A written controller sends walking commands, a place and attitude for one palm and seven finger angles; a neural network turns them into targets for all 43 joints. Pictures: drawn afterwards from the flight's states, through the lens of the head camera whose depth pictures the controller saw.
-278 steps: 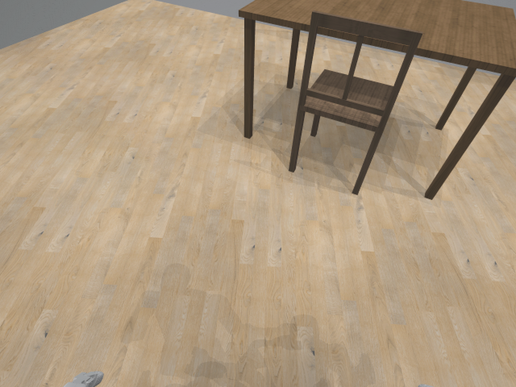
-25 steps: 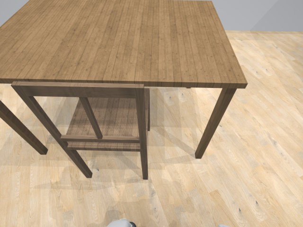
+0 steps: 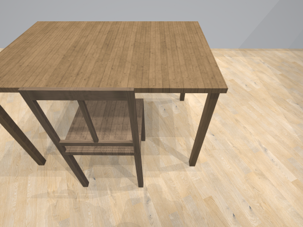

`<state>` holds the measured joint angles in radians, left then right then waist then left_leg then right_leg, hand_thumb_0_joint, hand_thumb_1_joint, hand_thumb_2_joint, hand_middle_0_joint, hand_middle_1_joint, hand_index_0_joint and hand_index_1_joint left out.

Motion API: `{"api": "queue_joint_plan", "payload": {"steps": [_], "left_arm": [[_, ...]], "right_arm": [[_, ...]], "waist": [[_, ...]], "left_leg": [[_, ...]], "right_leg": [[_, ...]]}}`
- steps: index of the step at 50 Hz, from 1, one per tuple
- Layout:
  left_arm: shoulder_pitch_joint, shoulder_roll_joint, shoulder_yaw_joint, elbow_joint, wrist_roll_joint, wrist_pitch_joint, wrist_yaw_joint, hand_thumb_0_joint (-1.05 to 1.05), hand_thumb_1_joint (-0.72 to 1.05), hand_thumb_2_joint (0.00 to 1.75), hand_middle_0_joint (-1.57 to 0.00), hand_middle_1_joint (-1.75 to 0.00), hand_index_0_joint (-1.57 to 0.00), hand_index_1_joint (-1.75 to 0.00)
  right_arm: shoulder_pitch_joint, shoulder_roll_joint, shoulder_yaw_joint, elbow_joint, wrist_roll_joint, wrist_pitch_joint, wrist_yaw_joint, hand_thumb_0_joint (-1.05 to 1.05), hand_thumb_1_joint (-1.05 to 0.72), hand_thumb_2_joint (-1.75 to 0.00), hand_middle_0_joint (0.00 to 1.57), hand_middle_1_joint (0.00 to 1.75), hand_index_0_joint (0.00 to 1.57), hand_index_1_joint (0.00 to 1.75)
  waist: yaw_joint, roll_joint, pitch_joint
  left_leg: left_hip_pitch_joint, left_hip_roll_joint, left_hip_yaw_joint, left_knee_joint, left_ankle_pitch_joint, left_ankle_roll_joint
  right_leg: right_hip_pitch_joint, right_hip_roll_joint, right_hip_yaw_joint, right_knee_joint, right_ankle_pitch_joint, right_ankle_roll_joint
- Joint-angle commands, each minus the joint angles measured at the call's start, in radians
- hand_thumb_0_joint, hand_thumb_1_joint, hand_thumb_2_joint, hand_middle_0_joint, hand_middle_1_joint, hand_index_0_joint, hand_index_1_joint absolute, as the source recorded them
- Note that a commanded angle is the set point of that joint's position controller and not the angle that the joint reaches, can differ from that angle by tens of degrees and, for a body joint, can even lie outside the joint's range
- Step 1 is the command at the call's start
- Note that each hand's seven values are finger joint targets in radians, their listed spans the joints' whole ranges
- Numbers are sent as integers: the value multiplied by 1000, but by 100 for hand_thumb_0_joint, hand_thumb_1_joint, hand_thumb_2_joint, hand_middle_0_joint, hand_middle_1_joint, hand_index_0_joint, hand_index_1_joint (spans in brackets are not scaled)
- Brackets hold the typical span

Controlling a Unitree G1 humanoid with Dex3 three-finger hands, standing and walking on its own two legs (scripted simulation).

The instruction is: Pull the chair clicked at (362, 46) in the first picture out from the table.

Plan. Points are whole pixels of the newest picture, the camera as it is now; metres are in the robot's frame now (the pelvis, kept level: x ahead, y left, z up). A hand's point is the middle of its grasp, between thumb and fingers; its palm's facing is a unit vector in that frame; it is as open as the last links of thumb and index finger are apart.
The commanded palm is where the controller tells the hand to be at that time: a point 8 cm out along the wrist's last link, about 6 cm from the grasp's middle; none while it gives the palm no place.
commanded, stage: come to a stop and stand still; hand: left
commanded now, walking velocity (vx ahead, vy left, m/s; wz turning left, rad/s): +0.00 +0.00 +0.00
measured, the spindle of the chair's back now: (89, 122) +0.53 +0.30 -0.11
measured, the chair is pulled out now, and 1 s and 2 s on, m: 0.00 0.00 0.00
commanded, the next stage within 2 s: look again from close up in 0.16 s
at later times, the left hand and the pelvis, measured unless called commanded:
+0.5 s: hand out of the picture +0.01 +0.17 -0.17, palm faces +0.02 -0.98 -0.17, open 7.4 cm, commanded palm none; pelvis +0.01 +0.00 +0.01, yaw +0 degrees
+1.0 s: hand out of the picture +0.03 +0.18 -0.17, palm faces +0.02 -0.98 -0.18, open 7.4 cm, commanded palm none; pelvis +0.04 +0.01 +0.01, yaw -1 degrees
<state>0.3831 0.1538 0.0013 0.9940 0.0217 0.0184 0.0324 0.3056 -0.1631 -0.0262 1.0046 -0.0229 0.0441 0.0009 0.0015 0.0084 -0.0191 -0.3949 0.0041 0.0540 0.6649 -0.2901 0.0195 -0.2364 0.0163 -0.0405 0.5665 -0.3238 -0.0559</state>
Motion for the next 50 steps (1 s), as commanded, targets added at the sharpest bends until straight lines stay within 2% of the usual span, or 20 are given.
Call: {"api": "queue_joint_plan", "payload": {"steps": [1,3,4,5,6,7,9,12,17,18,21,31,44,50], "left_arm": [[-73,129,23,-65,-2,-44,7,0,90,90,-20,-30,-20,-30],[-23,109,17,-38,-5,-44,3,0,90,90,-20,-30,-20,-30],[2,101,16,-25,-7,-48,3,0,90,90,-20,-30,-20,-30],[15,96,17,-14,-7,-54,3,0,90,90,-20,-30,-20,-30],[10,105,16,6,-10,-52,2,0,90,90,-20,-30,-20,-30],[14,114,18,14,-11,-51,3,0,90,90,-20,-30,-20,-30],[10,113,18,26,-12,-52,2,0,90,90,-20,-30,-20,-30],[-3,108,12,38,-8,-50,2,0,90,90,-20,-30,-20,-30],[-14,101,11,54,-8,-48,4,0,90,90,-20,-30,-20,-30],[-14,98,10,56,-9,-48,4,0,90,90,-20,-30,-20,-30],[-16,99,10,64,-10,-48,3,0,90,90,-20,-30,-20,-30],[-15,93,12,75,-10,-48,4,0,90,90,-20,-30,-20,-30],[-7,89,12,93,-9,-48,10,0,90,90,-20,-30,-20,-30],[-8,88,11,99,-9,-47,11,0,90,90,-20,-30,-20,-30]], "right_arm": [[61,-45,-4,-29,8,-40,-6,0,-90,-90,20,30,20,30],[46,-56,3,-18,9,-54,-16,0,-90,-90,20,30,20,30],[41,-61,8,-15,9,-61,-22,0,-90,-90,20,30,20,30],[43,-63,11,-9,8,-64,-27,0,-90,-90,20,30,20,30],[42,-58,14,13,10,-68,-28,0,-90,-90,20,30,20,30],[40,-57,16,23,11,-72,-28,0,-90,-90,20,30,20,30],[29,-60,18,31,13,-74,-30,0,-90,-90,20,30,20,30],[27,-58,20,48,14,-69,-30,0,-90,-90,20,30,20,30],[33,-50,24,75,12,-66,-29,0,-90,-90,20,30,20,30],[35,-53,26,80,11,-67,-29,0,-90,-90,20,30,20,30],[36,-56,28,87,11,-68,-30,0,-90,-90,20,30,20,30],[41,-63,30,100,12,-75,-35,0,-90,-90,20,30,20,30],[38,-63,31,118,13,-79,-41,0,-90,-90,20,30,20,30],[35,-61,31,123,14,-78,-43,0,-90,-90,20,30,20,30]], "waist": [[-46,-83,100],[-18,10,127],[-4,7,119],[2,-41,103],[1,13,64],[6,54,36],[8,32,24],[3,-33,71],[-1,-23,119],[1,-4,119],[0,11,112],[2,-2,76],[3,-8,68],[2,-6,72]], "left_leg": [[179,20,-40,-142,21,2],[157,64,-95,-234,41,20],[139,84,-115,-250,69,27],[126,88,-101,-231,112,25],[132,81,-97,-240,120,19],[149,84,-99,-245,145,18],[148,86,-90,-242,130,14],[138,79,-83,-254,74,9],[134,78,-86,-271,61,8],[133,79,-87,-274,66,9],[142,81,-90,-277,82,9],[175,92,-97,-277,164,17],[223,97,-91,-269,282,21],[235,96,-90,-273,294,20]], "right_leg": [[-211,-155,185,-252,-153,-42],[-164,-108,157,-211,-66,-10],[-115,-94,151,-205,7,-1],[-64,-95,157,-209,90,3],[-22,-112,146,-200,114,3],[10,-108,143,-182,152,5],[33,-112,133,-185,162,7],[7,-112,136,-216,91,6],[-19,-110,134,-236,41,5],[-17,-111,134,-234,44,6],[-6,-109,128,-225,67,7],[38,-109,103,-187,177,12],[62,-118,94,-169,292,16],[68,-119,94,-171,313,17]]}}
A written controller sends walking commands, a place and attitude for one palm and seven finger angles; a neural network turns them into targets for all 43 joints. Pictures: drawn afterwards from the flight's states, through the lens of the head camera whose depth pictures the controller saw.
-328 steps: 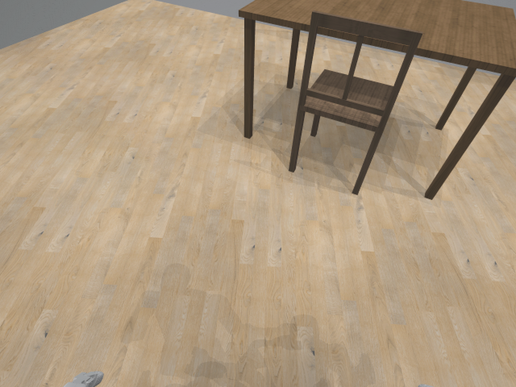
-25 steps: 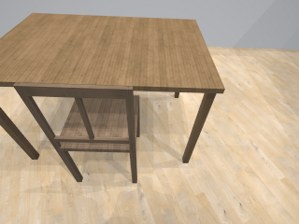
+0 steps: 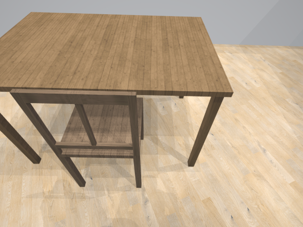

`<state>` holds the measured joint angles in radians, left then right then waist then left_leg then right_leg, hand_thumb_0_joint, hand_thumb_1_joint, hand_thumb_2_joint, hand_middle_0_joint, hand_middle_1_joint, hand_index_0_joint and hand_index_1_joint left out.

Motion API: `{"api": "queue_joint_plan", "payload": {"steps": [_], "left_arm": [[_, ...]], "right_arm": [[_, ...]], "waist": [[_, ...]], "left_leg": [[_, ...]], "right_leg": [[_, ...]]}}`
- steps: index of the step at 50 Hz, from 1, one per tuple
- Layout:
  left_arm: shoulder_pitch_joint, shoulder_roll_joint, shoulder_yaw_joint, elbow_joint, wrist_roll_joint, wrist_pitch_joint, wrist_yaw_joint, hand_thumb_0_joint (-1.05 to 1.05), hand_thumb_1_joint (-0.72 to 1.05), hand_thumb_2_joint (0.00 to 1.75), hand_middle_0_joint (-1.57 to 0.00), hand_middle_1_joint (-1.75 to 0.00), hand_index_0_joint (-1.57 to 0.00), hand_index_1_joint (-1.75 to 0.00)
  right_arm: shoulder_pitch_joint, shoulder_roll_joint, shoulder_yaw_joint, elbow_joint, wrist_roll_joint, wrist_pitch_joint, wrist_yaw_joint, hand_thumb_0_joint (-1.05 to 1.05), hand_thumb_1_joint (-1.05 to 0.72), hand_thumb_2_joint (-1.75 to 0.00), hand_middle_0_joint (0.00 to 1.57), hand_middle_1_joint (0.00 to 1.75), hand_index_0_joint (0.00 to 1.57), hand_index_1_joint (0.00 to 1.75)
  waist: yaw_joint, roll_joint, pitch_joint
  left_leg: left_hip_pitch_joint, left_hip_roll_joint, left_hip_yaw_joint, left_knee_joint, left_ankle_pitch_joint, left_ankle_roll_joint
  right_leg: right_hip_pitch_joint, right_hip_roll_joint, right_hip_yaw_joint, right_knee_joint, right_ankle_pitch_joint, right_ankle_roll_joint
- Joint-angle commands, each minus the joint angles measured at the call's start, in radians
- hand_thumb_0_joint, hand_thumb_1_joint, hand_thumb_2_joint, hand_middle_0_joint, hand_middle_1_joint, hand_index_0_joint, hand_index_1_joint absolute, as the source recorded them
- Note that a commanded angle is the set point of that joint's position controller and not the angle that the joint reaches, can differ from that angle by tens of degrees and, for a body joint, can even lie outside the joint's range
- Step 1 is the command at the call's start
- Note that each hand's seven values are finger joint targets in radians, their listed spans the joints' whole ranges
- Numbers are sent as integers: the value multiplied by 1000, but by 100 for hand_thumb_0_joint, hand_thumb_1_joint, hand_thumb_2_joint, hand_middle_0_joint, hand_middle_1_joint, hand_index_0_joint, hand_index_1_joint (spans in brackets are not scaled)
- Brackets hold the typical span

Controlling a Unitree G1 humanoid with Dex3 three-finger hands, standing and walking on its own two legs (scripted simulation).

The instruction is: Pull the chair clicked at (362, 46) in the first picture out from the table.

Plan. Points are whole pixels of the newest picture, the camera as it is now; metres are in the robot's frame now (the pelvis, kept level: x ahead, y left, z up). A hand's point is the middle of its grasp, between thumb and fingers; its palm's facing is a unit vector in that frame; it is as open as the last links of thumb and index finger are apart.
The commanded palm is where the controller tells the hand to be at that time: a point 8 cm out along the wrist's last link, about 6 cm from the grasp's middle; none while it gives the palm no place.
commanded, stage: look again from close up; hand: left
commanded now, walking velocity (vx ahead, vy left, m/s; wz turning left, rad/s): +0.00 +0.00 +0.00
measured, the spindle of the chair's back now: (87, 126) +0.49 +0.29 -0.11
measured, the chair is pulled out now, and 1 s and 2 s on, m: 0.00 0.00 0.00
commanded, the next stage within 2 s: shuffle to correct the standing spot in 0.28 s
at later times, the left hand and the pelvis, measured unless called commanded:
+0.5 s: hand out of the picture +0.00 +0.16 -0.18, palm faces +0.05 -0.98 -0.18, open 7.4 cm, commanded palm none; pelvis +0.01 +0.00 +0.00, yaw +0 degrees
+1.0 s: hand out of the picture +0.06 +0.26 -0.18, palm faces +0.07 -0.98 -0.21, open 7.4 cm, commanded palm none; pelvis +0.05 +0.08 +0.00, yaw +1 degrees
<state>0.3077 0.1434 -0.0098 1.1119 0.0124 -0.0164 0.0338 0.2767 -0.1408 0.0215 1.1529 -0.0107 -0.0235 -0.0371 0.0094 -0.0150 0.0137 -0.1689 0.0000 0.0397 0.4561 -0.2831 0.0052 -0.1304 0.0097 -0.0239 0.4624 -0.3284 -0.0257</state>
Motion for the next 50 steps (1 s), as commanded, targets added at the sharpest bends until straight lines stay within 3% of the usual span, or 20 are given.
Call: {"api": "queue_joint_plan", "payload": {"steps": [1,17,20,23,25,27,29,31,33,34,35,36,37,38,39,41,42,44,47,50], "left_arm": [[68,98,24,-20,1,-13,10,0,90,90,-20,-30,-20,-30],[74,101,25,-16,0,-14,13,0,90,90,-20,-30,-20,-30],[79,105,27,-16,0,-14,12,0,90,90,-20,-30,-20,-30],[103,131,40,-16,5,-11,12,0,90,90,-20,-30,-20,-30],[131,157,53,-14,5,-9,12,0,90,90,-20,-30,-20,-30],[159,176,66,-16,8,-7,15,0,90,90,-20,-30,-20,-30],[186,173,73,-20,13,-9,19,0,90,90,-20,-30,-20,-30],[179,178,80,-30,19,-12,22,0,90,90,-20,-30,-20,-30],[135,190,85,-50,22,-12,21,0,90,90,-20,-30,-20,-30],[96,192,85,-63,21,-10,18,0,90,90,-20,-30,-20,-30],[65,193,84,-72,17,-7,12,0,90,90,-20,-30,-20,-30],[46,183,82,-79,14,-1,7,0,90,90,-20,-30,-20,-30],[36,137,75,-104,15,7,0,0,90,90,-20,-30,-20,-30],[15,98,69,-133,12,13,-3,0,90,90,-20,-30,-20,-30],[-7,99,67,-148,18,19,2,0,90,90,-20,-30,-20,-30],[1,90,64,-129,20,20,-4,0,90,90,-20,-30,-20,-30],[36,79,59,-109,24,20,-8,0,90,90,-20,-30,-20,-30],[96,47,49,-81,21,21,-6,0,90,90,-20,-30,-20,-30],[105,40,40,-71,9,26,0,0,90,90,-20,-30,-20,-30],[56,48,37,-84,6,31,6,0,90,90,-20,-30,-20,-30]], "right_arm": [[62,-84,-17,-26,1,-10,-5,0,-90,-90,20,30,20,30],[55,-85,-17,-20,2,-9,-9,0,-90,-90,20,30,20,30],[64,-90,-17,-17,0,-7,-7,0,-90,-90,20,30,20,30],[54,-96,-22,-33,-2,2,-2,0,-90,-90,20,30,20,30],[35,-88,-23,-54,-5,7,2,0,-90,-90,20,30,20,30],[8,-82,-28,-81,-6,14,4,0,-90,-90,20,30,20,30],[-37,-87,-33,-112,-6,15,6,0,-90,-90,20,30,20,30],[-54,-88,-38,-141,-2,13,12,0,-90,-90,20,30,20,30],[-37,-80,-43,-150,3,12,21,0,-90,-90,20,30,20,30],[7,-75,-43,-143,3,12,24,0,-90,-90,20,30,20,30],[72,-72,-43,-124,1,9,24,0,-90,-90,20,30,20,30],[164,-89,-46,-95,-3,5,21,0,-90,-90,20,30,20,30],[232,-153,-64,-82,-12,3,15,0,-90,-90,20,30,20,30],[274,-223,-79,-91,-19,9,14,0,-90,-90,20,30,20,30],[241,-219,-76,-109,-15,20,17,0,-90,-90,20,30,20,30],[98,-152,-56,-160,-14,15,18,0,-90,-90,20,30,20,30],[49,-124,-48,-175,-14,7,15,0,-90,-90,20,30,20,30],[40,-110,-41,-175,-13,-14,8,0,-90,-90,20,30,20,30],[58,-93,-33,-146,-5,-29,-3,0,-90,-90,20,30,20,30],[69,-105,-38,-120,-8,-20,-11,0,-90,-90,20,30,20,30]], "waist": [[-5,17,43],[-3,-3,38],[0,16,30],[15,4,52],[31,-68,61],[48,-118,90],[67,-123,122],[62,-120,119],[35,-102,108],[5,-101,94],[-29,-87,76],[-67,-46,41],[-88,130,39],[-94,332,45],[-85,274,91],[-29,146,151],[0,60,148],[21,-6,95],[20,17,15],[-2,55,-7]], "left_leg": [[7,99,-77,-65,281,34],[33,99,-72,-64,325,32],[28,94,-68,-62,272,30],[-47,67,-38,-13,143,25],[-149,31,1,61,40,9],[-250,22,30,163,-113,-3],[-350,41,8,276,-204,-5],[-382,59,-16,313,-225,-4],[-302,59,-13,250,-180,-2],[-195,47,-1,162,-110,0],[-43,6,57,67,2,2],[97,0,51,4,75,14],[159,124,-134,-56,28,83],[122,296,-367,-216,-37,179],[13,331,-411,-279,-170,228],[-159,297,-386,-313,-266,228],[-182,282,-341,-312,-180,213],[-161,249,-242,-293,61,189],[-57,242,-163,-236,396,181],[21,268,-153,-177,548,189]], "right_leg": [[-38,-113,78,-69,314,-13],[-14,-117,75,-78,396,-12],[-6,-124,83,-80,354,-17],[24,-154,122,-81,311,-43],[84,-216,190,-115,305,-78],[122,-300,274,-142,379,-135],[139,-360,333,-148,495,-196],[147,-386,317,-134,572,-218],[77,-369,257,-104,559,-194],[4,-336,205,-76,516,-164],[-93,-279,136,-27,446,-123],[-172,-209,79,91,334,-87],[-310,-95,-17,270,32,-37],[-416,0,-101,515,-316,0],[-438,-28,-28,652,-337,-23],[-423,-96,10,733,-206,-32],[-391,-102,20,725,-139,-22],[-330,-107,29,649,-41,6],[-276,-94,34,500,-11,30],[-256,-83,24,359,-58,40]]}}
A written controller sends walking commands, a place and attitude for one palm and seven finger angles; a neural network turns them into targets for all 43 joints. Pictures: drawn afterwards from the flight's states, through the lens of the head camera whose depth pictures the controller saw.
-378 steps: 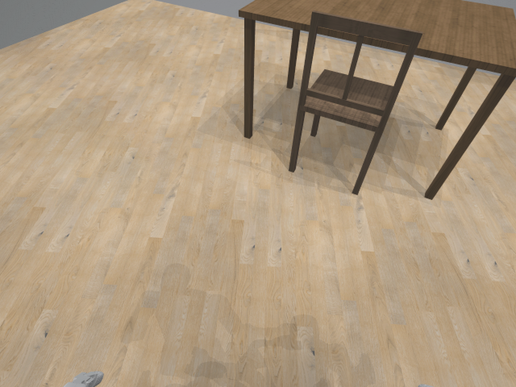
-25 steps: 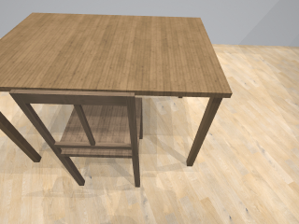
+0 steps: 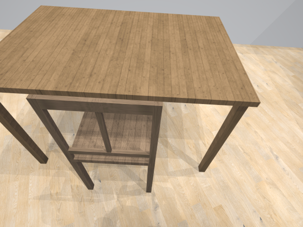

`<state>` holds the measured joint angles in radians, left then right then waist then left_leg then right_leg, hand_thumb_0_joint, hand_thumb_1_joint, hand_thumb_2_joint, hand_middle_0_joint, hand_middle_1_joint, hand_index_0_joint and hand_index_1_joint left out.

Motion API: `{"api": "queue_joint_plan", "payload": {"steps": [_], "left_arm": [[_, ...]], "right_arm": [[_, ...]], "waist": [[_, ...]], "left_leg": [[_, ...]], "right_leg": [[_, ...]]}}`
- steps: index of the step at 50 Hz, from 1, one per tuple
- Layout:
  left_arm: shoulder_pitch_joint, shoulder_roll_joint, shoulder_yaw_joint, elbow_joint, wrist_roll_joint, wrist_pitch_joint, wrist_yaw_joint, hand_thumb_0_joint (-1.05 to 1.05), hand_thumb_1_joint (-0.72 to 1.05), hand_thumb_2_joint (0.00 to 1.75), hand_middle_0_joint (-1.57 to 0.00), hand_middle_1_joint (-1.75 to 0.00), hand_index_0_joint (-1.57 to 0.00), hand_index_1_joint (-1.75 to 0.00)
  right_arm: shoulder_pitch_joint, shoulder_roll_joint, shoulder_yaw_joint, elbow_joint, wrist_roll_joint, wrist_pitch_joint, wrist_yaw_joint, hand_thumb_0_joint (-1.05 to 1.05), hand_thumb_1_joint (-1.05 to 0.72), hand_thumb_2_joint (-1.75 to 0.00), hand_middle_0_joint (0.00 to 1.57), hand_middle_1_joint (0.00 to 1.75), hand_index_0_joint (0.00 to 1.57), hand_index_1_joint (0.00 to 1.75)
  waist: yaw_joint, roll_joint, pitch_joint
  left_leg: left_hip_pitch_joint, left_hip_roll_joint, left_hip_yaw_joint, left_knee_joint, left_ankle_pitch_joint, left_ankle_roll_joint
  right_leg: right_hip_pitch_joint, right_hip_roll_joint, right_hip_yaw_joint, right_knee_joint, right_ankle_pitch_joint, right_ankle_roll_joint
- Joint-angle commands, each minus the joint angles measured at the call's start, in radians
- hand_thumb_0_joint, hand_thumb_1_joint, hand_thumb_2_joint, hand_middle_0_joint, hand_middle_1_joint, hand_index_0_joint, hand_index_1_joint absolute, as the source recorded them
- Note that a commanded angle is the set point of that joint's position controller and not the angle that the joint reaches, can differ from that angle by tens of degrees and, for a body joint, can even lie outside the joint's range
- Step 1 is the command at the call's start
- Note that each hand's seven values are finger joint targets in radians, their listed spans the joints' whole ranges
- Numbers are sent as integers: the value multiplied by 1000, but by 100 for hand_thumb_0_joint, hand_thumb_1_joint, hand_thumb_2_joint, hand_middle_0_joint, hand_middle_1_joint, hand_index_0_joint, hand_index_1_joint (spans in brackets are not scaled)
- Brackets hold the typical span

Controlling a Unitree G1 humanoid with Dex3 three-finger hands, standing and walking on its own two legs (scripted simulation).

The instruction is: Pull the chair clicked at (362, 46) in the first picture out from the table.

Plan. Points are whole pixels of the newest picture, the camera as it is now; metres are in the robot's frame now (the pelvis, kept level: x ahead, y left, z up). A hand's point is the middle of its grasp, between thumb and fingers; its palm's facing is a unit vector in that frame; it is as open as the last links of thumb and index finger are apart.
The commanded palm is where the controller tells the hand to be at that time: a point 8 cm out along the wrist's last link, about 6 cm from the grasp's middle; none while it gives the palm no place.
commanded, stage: come to a stop and stand still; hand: left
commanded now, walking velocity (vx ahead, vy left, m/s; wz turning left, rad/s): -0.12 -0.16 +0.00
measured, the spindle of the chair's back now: (104, 133) +0.44 +0.21 -0.11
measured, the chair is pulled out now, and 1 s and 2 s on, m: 0.00 0.00 0.00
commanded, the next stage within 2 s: look again from close up in 1.28 s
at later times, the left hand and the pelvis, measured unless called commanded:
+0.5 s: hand out of the picture +0.04 +0.14 -0.17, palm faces +0.01 -0.98 -0.22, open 7.2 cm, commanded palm none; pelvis +0.01 -0.04 +0.00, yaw +0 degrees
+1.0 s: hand out of the picture -0.03 +0.07 -0.17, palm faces +0.07 -0.99 -0.15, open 7.4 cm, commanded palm none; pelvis +0.02 -0.07 +0.01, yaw +1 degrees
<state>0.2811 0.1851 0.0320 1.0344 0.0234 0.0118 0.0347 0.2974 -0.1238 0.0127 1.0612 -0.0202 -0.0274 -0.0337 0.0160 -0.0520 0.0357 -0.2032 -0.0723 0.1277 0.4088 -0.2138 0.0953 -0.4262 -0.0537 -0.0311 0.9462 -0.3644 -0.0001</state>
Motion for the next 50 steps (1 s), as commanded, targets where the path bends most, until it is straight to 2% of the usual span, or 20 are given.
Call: {"api": "queue_joint_plan", "payload": {"steps": [1,2,4,7,8,9,10,11,12,13,15,19,22,24,28,30,36,41,49,50], "left_arm": [[59,10,-4,-12,-5,6,5,0,90,90,-20,-30,-20,-30],[38,18,-1,-20,-6,6,6,0,90,90,-20,-30,-20,-30],[20,19,3,-25,-6,8,6,0,90,90,-20,-30,-20,-30],[32,31,9,-23,-7,3,8,0,90,90,-20,-30,-20,-30],[42,34,10,-18,-7,-2,9,0,90,90,-20,-30,-20,-30],[47,46,11,-19,-6,-10,11,0,90,90,-20,-30,-20,-30],[46,63,10,-16,-6,-18,13,0,90,90,-20,-30,-20,-30],[39,71,6,-13,-10,-22,12,0,90,90,-20,-30,-20,-30],[23,71,0,-15,-12,-21,11,0,90,90,-20,-30,-20,-30],[22,65,1,-12,-10,-26,11,0,90,90,-20,-30,-20,-30],[14,59,-5,-9,-13,-28,10,0,90,90,-20,-30,-20,-30],[11,54,-12,8,-15,-31,8,0,90,90,-20,-30,-20,-30],[21,52,-16,23,-14,-34,6,0,90,90,-20,-30,-20,-30],[27,51,-19,34,-15,-36,6,0,90,90,-20,-30,-20,-30],[50,49,-23,53,-15,-42,6,0,90,90,-20,-30,-20,-30],[59,52,-25,60,-16,-45,5,0,90,90,-20,-30,-20,-30],[94,40,-28,78,-17,-50,6,0,90,90,-20,-30,-20,-30],[124,32,-28,87,-17,-56,7,0,90,90,-20,-30,-20,-30],[153,15,-26,100,-17,-56,11,0,90,90,-20,-30,-20,-30],[151,17,-26,102,-17,-56,11,0,90,90,-20,-30,-20,-30]], "right_arm": [[56,-125,-33,-21,0,-9,-16,0,-90,-90,20,30,20,30],[60,-124,-36,-12,-2,-5,-18,0,-90,-90,20,30,20,30],[65,-135,-42,-3,-3,2,-19,0,-90,-90,20,30,20,30],[56,-131,-49,2,0,7,-19,0,-90,-90,20,30,20,30],[48,-127,-47,1,2,7,-18,0,-90,-90,20,30,20,30],[51,-113,-48,-1,6,5,-15,0,-90,-90,20,30,20,30],[57,-95,-45,-1,9,3,-13,0,-90,-90,20,30,20,30],[58,-81,-42,-1,11,3,-10,0,-90,-90,20,30,20,30],[61,-70,-42,3,10,6,-6,0,-90,-90,20,30,20,30],[60,-67,-39,12,8,7,-6,0,-90,-90,20,30,20,30],[58,-73,-38,22,8,7,-5,0,-90,-90,20,30,20,30],[41,-71,-28,39,8,6,-1,0,-90,-90,20,30,20,30],[40,-70,-23,53,10,5,1,0,-90,-90,20,30,20,30],[39,-71,-18,62,10,6,1,0,-90,-90,20,30,20,30],[40,-70,-15,73,9,11,1,0,-90,-90,20,30,20,30],[44,-73,-12,76,10,10,1,0,-90,-90,20,30,20,30],[48,-69,-10,85,9,13,1,0,-90,-90,20,30,20,30],[59,-64,-10,90,10,12,-1,0,-90,-90,20,30,20,30],[74,-47,-8,97,10,10,-7,0,-90,-90,20,30,20,30],[79,-46,-7,100,10,10,-8,0,-90,-90,20,30,20,30]], "waist": [[-21,96,-18],[-26,98,-6],[-31,114,3],[-15,143,-3],[-6,127,-11],[-6,96,-25],[-14,44,-47],[-22,33,-57],[-28,57,-39],[-29,17,-63],[-27,3,-76],[-21,39,-22],[-18,41,10],[-18,58,33],[-18,54,64],[-20,48,48],[-19,41,63],[-17,40,37],[-12,59,55],[-14,45,48]], "left_leg": [[62,343,-243,-118,497,98],[55,358,-258,-106,523,102],[48,353,-260,-87,543,94],[17,329,-248,-46,526,66],[2,303,-234,-24,481,40],[-1,263,-214,3,428,6],[-17,216,-178,24,330,-29],[-14,183,-146,16,223,-53],[-10,175,-146,-14,175,-59],[17,177,-141,-7,193,-63],[50,182,-133,-19,170,-64],[49,184,-139,-67,104,-66],[51,185,-142,-93,76,-67],[50,184,-140,-100,67,-71],[54,177,-139,-108,43,-76],[67,178,-138,-107,50,-77],[72,171,-132,-103,38,-81],[77,169,-126,-89,53,-83],[58,169,-121,-81,66,-87],[59,171,-122,-80,68,-88]], "right_leg": [[44,-13,24,-156,-32,16],[57,-11,25,-191,-49,13],[84,0,18,-248,-33,10],[165,3,22,-378,65,1],[206,1,31,-448,145,-2],[235,-17,66,-507,257,-11],[266,-59,120,-503,400,-30],[259,-95,138,-488,474,-50],[241,-100,122,-489,461,-53],[242,-83,122,-485,469,-51],[236,-76,111,-507,423,-45],[217,-62,110,-562,314,-37],[213,-55,111,-598,267,-35],[204,-58,110,-613,256,-36],[193,-57,115,-646,227,-39],[201,-57,117,-653,232,-39],[188,-58,124,-682,189,-41],[212,-61,121,-685,225,-39],[225,-60,114,-674,286,-37],[233,-57,110,-668,294,-39]]}}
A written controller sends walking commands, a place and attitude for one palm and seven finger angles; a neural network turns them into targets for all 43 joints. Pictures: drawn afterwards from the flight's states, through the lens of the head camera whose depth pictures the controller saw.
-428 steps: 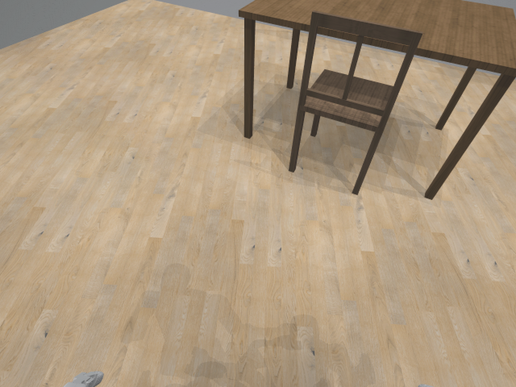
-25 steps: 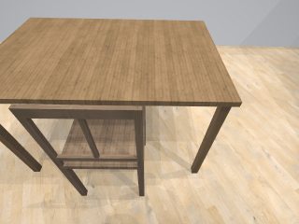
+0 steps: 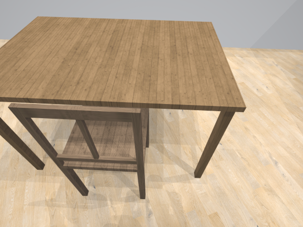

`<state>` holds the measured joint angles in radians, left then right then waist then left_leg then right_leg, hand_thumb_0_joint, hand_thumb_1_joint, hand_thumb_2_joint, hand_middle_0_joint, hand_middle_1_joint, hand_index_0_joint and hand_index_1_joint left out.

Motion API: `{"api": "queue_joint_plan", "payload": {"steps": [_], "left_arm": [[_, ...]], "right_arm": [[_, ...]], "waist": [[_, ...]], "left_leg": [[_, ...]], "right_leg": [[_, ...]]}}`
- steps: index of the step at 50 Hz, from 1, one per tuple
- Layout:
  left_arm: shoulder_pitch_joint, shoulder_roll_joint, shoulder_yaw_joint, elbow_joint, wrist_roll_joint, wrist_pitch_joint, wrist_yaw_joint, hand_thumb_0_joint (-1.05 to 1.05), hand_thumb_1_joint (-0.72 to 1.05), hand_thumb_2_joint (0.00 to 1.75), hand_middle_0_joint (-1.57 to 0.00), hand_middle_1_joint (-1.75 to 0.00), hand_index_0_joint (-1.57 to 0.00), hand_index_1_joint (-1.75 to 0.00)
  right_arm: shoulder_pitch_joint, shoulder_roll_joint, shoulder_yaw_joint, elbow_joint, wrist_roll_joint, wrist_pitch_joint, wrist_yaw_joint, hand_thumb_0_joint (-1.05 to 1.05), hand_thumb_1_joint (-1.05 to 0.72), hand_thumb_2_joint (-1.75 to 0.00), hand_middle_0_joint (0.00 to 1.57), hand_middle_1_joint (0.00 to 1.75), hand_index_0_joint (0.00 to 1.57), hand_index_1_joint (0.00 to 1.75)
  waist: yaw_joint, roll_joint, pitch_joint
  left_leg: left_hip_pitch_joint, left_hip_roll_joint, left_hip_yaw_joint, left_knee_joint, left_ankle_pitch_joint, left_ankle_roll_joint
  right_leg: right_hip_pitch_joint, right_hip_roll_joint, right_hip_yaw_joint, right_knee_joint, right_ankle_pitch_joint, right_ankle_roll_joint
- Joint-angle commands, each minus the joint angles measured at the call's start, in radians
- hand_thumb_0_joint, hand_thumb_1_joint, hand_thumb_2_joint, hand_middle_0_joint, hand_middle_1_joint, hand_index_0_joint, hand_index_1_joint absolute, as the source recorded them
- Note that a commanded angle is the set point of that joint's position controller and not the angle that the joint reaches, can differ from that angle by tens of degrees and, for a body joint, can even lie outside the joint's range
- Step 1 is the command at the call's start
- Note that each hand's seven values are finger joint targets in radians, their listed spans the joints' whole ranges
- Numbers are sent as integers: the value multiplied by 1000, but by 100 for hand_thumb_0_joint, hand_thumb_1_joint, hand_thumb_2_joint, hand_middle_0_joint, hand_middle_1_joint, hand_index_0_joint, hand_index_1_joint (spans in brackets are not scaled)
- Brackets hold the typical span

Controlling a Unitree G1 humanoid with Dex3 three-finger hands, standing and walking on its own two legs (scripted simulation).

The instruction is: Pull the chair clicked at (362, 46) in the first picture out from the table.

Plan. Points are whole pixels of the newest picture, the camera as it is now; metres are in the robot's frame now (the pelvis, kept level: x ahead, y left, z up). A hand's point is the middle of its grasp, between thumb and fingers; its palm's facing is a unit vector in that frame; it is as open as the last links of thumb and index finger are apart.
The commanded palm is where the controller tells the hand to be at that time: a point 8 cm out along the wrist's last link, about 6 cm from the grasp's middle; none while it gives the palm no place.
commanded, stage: come to a stop and stand still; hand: left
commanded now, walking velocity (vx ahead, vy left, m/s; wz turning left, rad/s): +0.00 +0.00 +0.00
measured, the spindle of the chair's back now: (89, 140) +0.42 +0.27 -0.12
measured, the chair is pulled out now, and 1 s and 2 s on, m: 0.00 0.00 0.00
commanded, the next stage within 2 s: look again from close up in 0.28 s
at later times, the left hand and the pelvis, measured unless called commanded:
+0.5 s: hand out of the picture -0.01 +0.16 -0.18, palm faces +0.01 -0.98 -0.17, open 7.4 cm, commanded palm none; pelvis +0.01 +0.01 -0.01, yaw -1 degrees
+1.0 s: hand out of the picture +0.03 +0.23 -0.18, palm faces -0.02 -0.98 -0.20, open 7.4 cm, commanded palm none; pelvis +0.01 +0.06 -0.01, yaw -2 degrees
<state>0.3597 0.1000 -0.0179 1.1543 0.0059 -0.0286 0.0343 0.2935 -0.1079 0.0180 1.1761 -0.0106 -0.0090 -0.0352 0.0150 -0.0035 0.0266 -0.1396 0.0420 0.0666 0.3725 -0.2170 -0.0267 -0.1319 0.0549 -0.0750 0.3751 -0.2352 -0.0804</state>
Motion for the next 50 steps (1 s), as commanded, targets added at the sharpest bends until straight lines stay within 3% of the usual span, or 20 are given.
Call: {"api": "queue_joint_plan", "payload": {"steps": [1,12,18,19,20,21,22,23,24,25,27,29,32,36,38,40,42,50], "left_arm": [[78,97,25,-16,0,-16,11,0,90,90,-20,-30,-20,-30],[81,105,32,-21,-1,-14,17,0,90,90,-20,-30,-20,-30],[74,103,32,-24,-1,-12,16,0,90,90,-20,-30,-20,-30],[118,140,35,-6,18,-35,55,0,90,90,-20,-30,-20,-30],[107,183,48,-56,15,-40,48,0,90,90,-20,-30,-20,-30],[62,159,38,-75,13,-38,38,0,90,90,-20,-30,-20,-30],[22,173,40,-83,11,-36,31,0,90,90,-20,-30,-20,-30],[10,157,38,-99,14,-38,28,0,90,90,-20,-30,-20,-30],[-6,145,39,-109,13,-36,28,0,90,90,-20,-30,-20,-30],[-11,127,35,-110,11,-34,28,0,90,90,-20,-30,-20,-30],[-9,111,30,-115,9,-27,23,0,90,90,-20,-30,-20,-30],[-2,110,27,-111,6,-19,19,0,90,90,-20,-30,-20,-30],[8,116,26,-108,5,-6,16,0,90,90,-20,-30,-20,-30],[-4,125,23,-113,6,3,14,0,90,90,-20,-30,-20,-30],[-11,131,24,-119,5,8,12,0,90,90,-20,-30,-20,-30],[-13,135,26,-122,6,7,12,0,90,90,-20,-30,-20,-30],[-17,144,26,-124,3,8,11,0,90,90,-20,-30,-20,-30],[-12,143,23,-110,4,12,13,0,90,90,-20,-30,-20,-30]], "right_arm": [[84,-62,-13,-15,-1,-10,-7,0,-90,-90,20,30,20,30],[101,-52,-15,-15,0,-7,-13,0,-90,-90,20,30,20,30],[105,-56,-14,-15,-1,-7,-14,0,-90,-90,20,30,20,30],[-16,-111,-28,-92,5,-23,-1,0,-90,-90,20,30,20,30],[38,-57,-29,-136,6,-4,0,0,-90,-90,20,30,20,30],[44,-64,-35,-133,3,-3,1,0,-90,-90,20,30,20,30],[70,-47,-34,-134,3,0,8,0,-90,-90,20,30,20,30],[89,-52,-33,-131,0,-3,10,0,-90,-90,20,30,20,30],[104,-58,-34,-131,-1,-9,11,0,-90,-90,20,30,20,30],[121,-75,-36,-129,-2,-15,10,0,-90,-90,20,30,20,30],[122,-96,-34,-133,-6,-26,7,0,-90,-90,20,30,20,30],[94,-101,-28,-132,-6,-31,2,0,-90,-90,20,30,20,30],[82,-118,-23,-138,-6,-33,-2,0,-90,-90,20,30,20,30],[78,-130,-22,-136,-5,-32,0,0,-90,-90,20,30,20,30],[72,-140,-21,-136,-6,-31,1,0,-90,-90,20,30,20,30],[73,-141,-22,-133,-5,-34,1,0,-90,-90,20,30,20,30],[79,-144,-19,-126,-6,-36,0,0,-90,-90,20,30,20,30],[69,-147,-20,-110,-2,-37,-3,0,-90,-90,20,30,20,30]], "waist": [[-10,3,52],[-6,-30,64],[-8,4,74],[20,-11,107],[-23,-18,4],[-41,85,1],[-48,54,-62],[-57,14,-74],[-63,-47,-61],[-63,-51,-47],[-40,-12,-17],[-24,57,28],[-9,65,46],[-8,1,82],[-5,11,89],[-7,-7,57],[-6,28,25],[-8,17,23]], "left_leg": [[-3,57,-59,-43,78,34],[-29,53,-45,-22,71,29],[-25,59,-50,-26,86,28],[-157,45,24,236,0,2],[-184,14,-55,297,-173,33],[-166,22,-59,293,-168,41],[-120,25,-36,250,-142,31],[-82,9,-39,209,-99,23],[-63,9,-52,162,-63,27],[-50,25,-70,122,-22,36],[-69,61,-96,85,61,54],[-97,68,-123,58,146,64],[-104,77,-135,28,167,76],[-123,71,-143,-8,77,81],[-131,71,-153,-24,46,85],[-103,67,-145,-16,95,85],[-78,68,-144,-17,143,85],[-34,68,-131,-6,227,85]], "right_leg": [[-56,-168,154,-93,184,43],[-22,-170,151,-87,284,74],[-33,-166,148,-80,268,63],[-46,-244,242,-30,872,152],[39,-300,282,-17,839,116],[-1,-292,244,-21,691,40],[-18,-279,236,-35,447,-22],[-55,-257,233,-37,284,-43],[-81,-232,214,-22,219,-37],[-106,-204,201,-3,170,-20],[-109,-158,176,24,138,4],[-96,-142,159,63,167,12],[-84,-126,146,70,118,18],[-100,-124,145,60,48,26],[-101,-120,139,63,22,31],[-85,-127,143,67,66,31],[-69,-127,135,78,78,32],[-72,-137,136,77,124,40]]}}
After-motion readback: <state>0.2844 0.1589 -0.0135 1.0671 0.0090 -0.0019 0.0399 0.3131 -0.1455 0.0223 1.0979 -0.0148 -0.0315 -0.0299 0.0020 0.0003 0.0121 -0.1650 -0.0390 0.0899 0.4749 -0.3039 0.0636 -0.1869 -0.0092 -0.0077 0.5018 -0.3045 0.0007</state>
